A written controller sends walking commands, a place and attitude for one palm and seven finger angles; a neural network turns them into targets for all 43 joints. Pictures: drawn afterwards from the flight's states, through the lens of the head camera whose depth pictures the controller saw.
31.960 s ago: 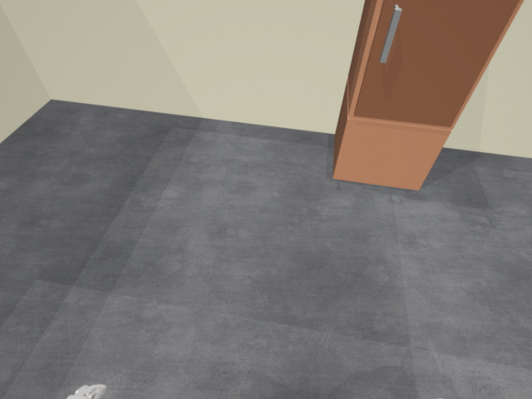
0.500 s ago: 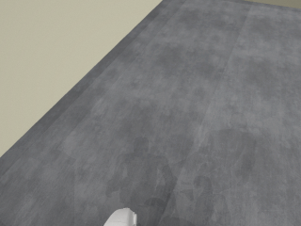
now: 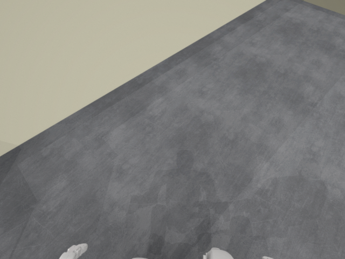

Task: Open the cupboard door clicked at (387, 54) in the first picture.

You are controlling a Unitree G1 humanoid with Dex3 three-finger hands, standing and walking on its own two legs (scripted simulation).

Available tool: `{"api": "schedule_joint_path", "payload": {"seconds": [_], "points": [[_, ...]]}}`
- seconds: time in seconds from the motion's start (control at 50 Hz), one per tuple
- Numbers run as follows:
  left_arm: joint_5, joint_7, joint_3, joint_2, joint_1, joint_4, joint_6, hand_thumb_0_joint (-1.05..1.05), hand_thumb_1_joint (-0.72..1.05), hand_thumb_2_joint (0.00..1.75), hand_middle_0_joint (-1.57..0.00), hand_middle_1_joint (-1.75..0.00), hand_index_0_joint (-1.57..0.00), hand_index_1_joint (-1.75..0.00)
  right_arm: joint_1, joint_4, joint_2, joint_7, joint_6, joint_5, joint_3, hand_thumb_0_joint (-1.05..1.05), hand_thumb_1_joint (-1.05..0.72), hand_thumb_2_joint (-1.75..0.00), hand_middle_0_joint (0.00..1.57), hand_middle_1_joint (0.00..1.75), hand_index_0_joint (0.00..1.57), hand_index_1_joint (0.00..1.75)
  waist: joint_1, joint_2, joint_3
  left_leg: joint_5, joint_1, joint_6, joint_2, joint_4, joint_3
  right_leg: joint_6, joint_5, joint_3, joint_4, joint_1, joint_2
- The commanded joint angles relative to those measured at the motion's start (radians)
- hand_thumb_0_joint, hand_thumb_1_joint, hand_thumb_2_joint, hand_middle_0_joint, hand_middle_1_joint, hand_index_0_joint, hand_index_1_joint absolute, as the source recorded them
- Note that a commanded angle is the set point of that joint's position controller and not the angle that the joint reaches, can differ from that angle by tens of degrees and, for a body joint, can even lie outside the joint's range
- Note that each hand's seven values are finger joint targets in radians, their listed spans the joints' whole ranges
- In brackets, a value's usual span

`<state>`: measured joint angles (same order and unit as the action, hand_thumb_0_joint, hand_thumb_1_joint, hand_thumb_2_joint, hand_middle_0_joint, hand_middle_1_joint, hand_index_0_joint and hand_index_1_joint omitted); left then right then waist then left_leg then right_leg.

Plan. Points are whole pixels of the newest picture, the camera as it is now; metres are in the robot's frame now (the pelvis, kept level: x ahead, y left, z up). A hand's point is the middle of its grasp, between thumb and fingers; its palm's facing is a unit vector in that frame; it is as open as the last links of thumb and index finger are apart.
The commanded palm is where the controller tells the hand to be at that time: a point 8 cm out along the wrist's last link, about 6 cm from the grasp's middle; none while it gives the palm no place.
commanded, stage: turn to face it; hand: left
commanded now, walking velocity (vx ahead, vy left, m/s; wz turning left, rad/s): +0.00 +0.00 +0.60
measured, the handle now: out of the picture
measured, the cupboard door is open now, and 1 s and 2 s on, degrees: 42 42 42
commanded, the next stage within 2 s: none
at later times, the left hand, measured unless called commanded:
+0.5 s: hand out of the picture -0.02 +0.19 -0.18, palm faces +0.38 -0.89 -0.24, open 7.3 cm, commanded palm none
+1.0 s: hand out of the picture +0.01 +0.17 -0.15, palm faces +0.55 -0.78 -0.29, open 7.4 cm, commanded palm none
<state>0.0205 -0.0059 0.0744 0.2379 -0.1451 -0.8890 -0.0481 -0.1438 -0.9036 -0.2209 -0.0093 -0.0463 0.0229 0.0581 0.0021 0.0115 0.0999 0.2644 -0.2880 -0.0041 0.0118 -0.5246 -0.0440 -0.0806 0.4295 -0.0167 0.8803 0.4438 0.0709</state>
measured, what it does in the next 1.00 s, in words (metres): steps on the spot, turning left: right foot, then left foot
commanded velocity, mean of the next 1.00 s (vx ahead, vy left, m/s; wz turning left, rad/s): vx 0.00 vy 0.00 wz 0.60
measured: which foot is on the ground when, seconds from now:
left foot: down 0.00-0.08, up 0.10-0.48, down 0.50-0.94, up 0.96-1.00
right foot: up 0.00-0.06, down 0.08-0.50, up 0.52-0.92, down 0.94-1.00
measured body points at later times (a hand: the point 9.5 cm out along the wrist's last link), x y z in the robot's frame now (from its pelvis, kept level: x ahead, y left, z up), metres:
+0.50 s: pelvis +0.00 -0.02 -0.01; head +0.05 +0.01 +0.43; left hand -0.04 +0.23 -0.16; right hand +0.20 -0.23 -0.15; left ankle -0.03 +0.07 -0.74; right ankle +0.01 -0.13 -0.73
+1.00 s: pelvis +0.02 -0.06 +0.00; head +0.09 -0.06 +0.44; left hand -0.02 +0.21 -0.12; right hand +0.21 -0.24 -0.17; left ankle -0.04 +0.06 -0.70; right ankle +0.07 -0.14 -0.73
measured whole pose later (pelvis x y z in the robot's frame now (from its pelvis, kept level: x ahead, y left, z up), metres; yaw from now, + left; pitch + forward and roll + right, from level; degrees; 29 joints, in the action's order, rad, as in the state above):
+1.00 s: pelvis +0.02 -0.06 +0.00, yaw +36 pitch +1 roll +1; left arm 0.02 -0.02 0.05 0.17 -0.13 -0.86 -0.01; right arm -0.19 -0.94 -0.25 -0.01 -0.08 0.01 0.10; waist -0.03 0.06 0.10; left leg 0.46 -0.44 -0.03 0.07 -0.88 -0.09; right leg 0.03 0.33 -0.08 0.60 0.28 0.03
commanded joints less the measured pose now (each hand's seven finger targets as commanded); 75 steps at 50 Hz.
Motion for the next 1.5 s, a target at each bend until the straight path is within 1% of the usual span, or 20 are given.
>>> {"api": "schedule_joint_path", "payload": {"seconds": [0.0, 0.02, 0.06, 0.16, 0.34, 0.44, 0.48, 0.52, 0.62, 0.76, 0.86, 0.88, 0.92, 1.04, 1.3, 1.34, 1.36, 1.38, 1.4, 1.48], "points": [[-0.01, -0.009, 0.013, 0.07, -0.102, 0.065, 0.042, 0.0, 0.9, 0.9, -0.2, -0.3, -0.2, -0.3, 0.034, 0.078, -0.209, 0.012, 0.013, 0.0, 0.065, 0.0, -0.9, -0.9, 0.2, 0.3, 0.2, 0.3, 0.023, 0.143, -0.161, -0.349, -0.001, 0.123, -0.18, 0.053, -0.215, 0.007, -0.133, -0.058, -0.307, -0.22, -0.061], [-0.007, -0.012, 0.02, 0.105, -0.148, 0.06, 0.053, 0.0, 0.9, 0.9, -0.2, -0.3, -0.2, -0.3, 0.037, 0.086, -0.188, 0.009, 0.013, -0.008, 0.063, 0.0, -0.9, -0.9, 0.2, 0.3, 0.2, 0.3, 0.047, 0.079, -0.174, -0.244, -0.081, 0.078, -0.129, -0.014, -0.189, 0.017, -0.235, -0.025, -0.454, -0.351, -0.023], [0.012, -0.026, 0.039, 0.244, -0.178, 0.059, 0.06, 0.0, 0.9, 0.9, -0.2, -0.3, -0.2, -0.3, 0.027, 0.116, -0.101, -0.001, 0.014, -0.013, 0.053, 0.0, -0.9, -0.9, 0.2, 0.3, 0.2, 0.3, 0.071, -0.316, -0.184, 0.387, -0.324, -0.03, 0.06, -0.479, 0.023, 0.203, -0.442, 0.359, -0.578, -0.439, 0.431], [0.0, -0.035, 0.003, 0.103, -0.018, 0.097, 0.064, 0.0, 0.9, 0.9, -0.2, -0.3, -0.2, -0.3, -0.003, 0.042, -0.083, -0.02, -0.017, -0.006, 0.042, 0.0, -0.9, -0.9, 0.2, 0.3, 0.2, 0.3, -0.022, -0.209, -0.104, 0.143, -0.292, -0.059, -0.047, -0.717, 0.023, 0.177, -0.544, 0.025, -0.528, -0.285, 0.249], [0.01, -0.032, 0.031, 0.157, -0.155, 0.038, 0.064, 0.0, 0.9, 0.9, -0.2, -0.3, -0.2, -0.3, 0.084, 0.054, -0.045, -0.024, -0.006, -0.014, 0.019, 0.0, -0.9, -0.9, 0.2, 0.3, 0.2, 0.3, 0.048, -0.208, -0.139, 0.209, -0.193, -0.051, -0.037, -0.285, 0.137, 0.197, -0.779, -0.074, -0.439, -0.446, 0.306], [-0.002, -0.018, 0.042, 0.168, -0.115, 0.036, 0.056, 0.0, 0.9, 0.9, -0.2, -0.3, -0.2, -0.3, -0.039, 0.04, -0.105, -0.02, 0.011, -0.007, 0.033, 0.0, -0.9, -0.9, 0.2, 0.3, 0.2, 0.3, -0.035, -0.114, -0.187, -0.051, 0.129, -0.005, -0.032, 0.062, 0.149, 0.108, -0.617, -0.18, -0.213, -0.272, 0.29], [-0.009, -0.01, 0.009, 0.067, -0.033, 0.119, 0.043, 0.0, 0.9, 0.9, -0.2, -0.3, -0.2, -0.3, -0.176, 0.022, -0.295, -0.005, 0.015, 0.002, 0.078, 0.0, -0.9, -0.9, 0.2, 0.3, 0.2, 0.3, -0.116, 0.315, -0.214, -0.674, 0.331, 0.243, -0.451, 0.157, -0.385, -0.004, 0.275, -0.156, 0.187, 0.163, 0.066], [0.001, -0.023, 0.012, 0.079, 0.043, 0.111, 0.026, 0.0, 0.9, 0.9, -0.2, -0.3, -0.2, -0.3, -0.156, 0.017, -0.252, 0.019, 0.017, -0.001, 0.067, 0.0, -0.9, -0.9, 0.2, 0.3, 0.2, 0.3, -0.096, 0.194, -0.189, -0.532, 0.257, 0.229, -0.392, 0.148, -0.32, 0.005, 0.165, -0.003, 0.304, 0.205, 0.069], [0.001, -0.004, 0.021, 0.086, -0.052, 0.038, 0.018, 0.0, 0.9, 0.9, -0.2, -0.3, -0.2, -0.3, -0.018, 0.052, -0.193, 0.021, 0.032, -0.004, 0.04, 0.0, -0.9, -0.9, 0.2, 0.3, 0.2, 0.3, -0.008, 0.108, -0.134, -0.391, 0.142, 0.152, -0.236, 0.192, -0.137, -0.011, -0.062, 0.013, 0.268, 0.122, 0.048], [-0.005, -0.008, 0.011, 0.064, 0.02, 0.081, 0.023, 0.0, 0.9, 0.9, -0.2, -0.3, -0.2, -0.3, -0.058, 0.041, -0.2, 0.016, 0.024, 0.005, 0.056, 0.0, -0.9, -0.9, 0.2, 0.3, 0.2, 0.3, -0.035, 0.121, -0.138, -0.34, 0.129, 0.172, -0.221, 0.167, -0.233, -0.007, -0.01, -0.004, 0.012, 0.038, -0.011], [-0.013, -0.016, 0.014, 0.068, -0.067, 0.069, 0.037, 0.0, 0.9, 0.9, -0.2, -0.3, -0.2, -0.3, -0.007, 0.061, -0.193, 0.015, 0.012, 0.001, 0.066, 0.0, -0.9, -0.9, 0.2, 0.3, 0.2, 0.3, 0.009, 0.148, -0.159, -0.339, 0.001, 0.138, -0.173, 0.083, -0.285, 0.018, -0.112, -0.031, -0.304, -0.223, -0.066], [-0.011, -0.02, 0.021, 0.086, -0.116, 0.062, 0.047, 0.0, 0.9, 0.9, -0.2, -0.3, -0.2, -0.3, 0.004, 0.068, -0.175, 0.013, 0.012, -0.006, 0.064, 0.0, -0.9, -0.9, 0.2, 0.3, 0.2, 0.3, 0.037, 0.102, -0.178, -0.268, -0.068, 0.1, -0.135, 0.026, -0.263, 0.026, -0.208, -0.011, -0.455, -0.346, -0.035], [0.012, -0.034, 0.042, 0.227, -0.146, 0.065, 0.06, 0.0, 0.9, 0.9, -0.2, -0.3, -0.2, -0.3, -0.014, 0.099, -0.087, 0.002, 0.016, -0.015, 0.055, 0.0, -0.9, -0.9, 0.2, 0.3, 0.2, 0.3, 0.059, -0.309, -0.183, 0.353, -0.338, -0.034, 0.087, -0.401, 0.007, 0.199, -0.41, 0.37, -0.6, -0.487, 0.417], [-0.003, -0.035, 0.004, 0.09, -0.021, 0.086, 0.068, 0.0, 0.9, 0.9, -0.2, -0.3, -0.2, -0.3, -0.03, 0.015, -0.08, -0.019, -0.02, -0.006, 0.045, 0.0, -0.9, -0.9, 0.2, 0.3, 0.2, 0.3, -0.025, -0.194, -0.103, 0.115, -0.303, -0.067, -0.039, -0.697, 0.023, 0.171, -0.627, -0.01, -0.525, -0.339, 0.239], [0.01, -0.023, 0.04, 0.171, -0.151, 0.025, 0.058, 0.0, 0.9, 0.9, -0.2, -0.3, -0.2, -0.3, 0.069, 0.055, -0.054, -0.021, 0.0, -0.012, 0.021, 0.0, -0.9, -0.9, 0.2, 0.3, 0.2, 0.3, 0.028, -0.221, -0.132, 0.152, -0.095, -0.028, -0.021, -0.155, 0.174, 0.174, -0.742, -0.135, -0.388, -0.402, 0.324], [0.0, -0.015, 0.044, 0.175, -0.127, 0.028, 0.056, 0.0, 0.9, 0.9, -0.2, -0.3, -0.2, -0.3, -0.013, 0.043, -0.096, -0.02, 0.009, -0.006, 0.032, 0.0, -0.9, -0.9, 0.2, 0.3, 0.2, 0.3, -0.032, -0.149, -0.173, -0.017, 0.102, -0.004, -0.016, 0.039, 0.166, 0.113, -0.667, -0.198, -0.227, -0.3, 0.297], [-0.006, -0.009, 0.042, 0.142, -0.117, 0.052, 0.052, 0.0, 0.9, 0.9, -0.2, -0.3, -0.2, -0.3, -0.089, 0.031, -0.192, -0.016, 0.019, 0.003, 0.055, 0.0, -0.9, -0.9, 0.2, 0.3, 0.2, 0.3, -0.078, 0.064, -0.231, -0.264, 0.293, 0.075, -0.184, 0.111, -0.055, 0.051, -0.383, -0.233, -0.021, -0.095, 0.216], [-0.01, -0.004, 0.014, 0.074, -0.052, 0.11, 0.047, 0.0, 0.9, 0.9, -0.2, -0.3, -0.2, -0.3, -0.158, 0.023, -0.297, -0.006, 0.018, 0.004, 0.079, 0.0, -0.9, -0.9, 0.2, 0.3, 0.2, 0.3, -0.118, 0.32, -0.221, -0.67, 0.361, 0.233, -0.431, 0.148, -0.381, -0.005, 0.258, -0.185, 0.195, 0.157, 0.076], [0.003, -0.019, 0.012, 0.096, 0.019, 0.123, 0.027, 0.0, 0.9, 0.9, -0.2, -0.3, -0.2, -0.3, -0.197, -0.004, -0.288, 0.005, 0.016, -0.002, 0.073, 0.0, -0.9, -0.9, 0.2, 0.3, 0.2, 0.3, -0.129, 0.223, -0.23, -0.635, 0.32, 0.257, -0.438, 0.141, -0.362, 0.009, 0.256, -0.042, 0.27, 0.176, 0.074], [0.002, -0.006, 0.021, 0.089, -0.033, 0.049, 0.019, 0.0, 0.9, 0.9, -0.2, -0.3, -0.2, -0.3, -0.011, 0.053, -0.205, 0.024, 0.028, 0.0, 0.044, 0.0, -0.9, -0.9, 0.2, 0.3, 0.2, 0.3, -0.023, 0.108, -0.135, -0.446, 0.168, 0.171, -0.265, 0.179, -0.172, -0.005, -0.012, 0.013, 0.311, 0.15, 0.062]]}}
